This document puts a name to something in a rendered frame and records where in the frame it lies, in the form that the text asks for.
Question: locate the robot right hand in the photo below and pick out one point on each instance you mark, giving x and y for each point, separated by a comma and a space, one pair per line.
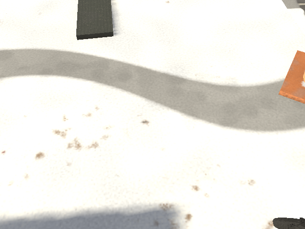
289, 223

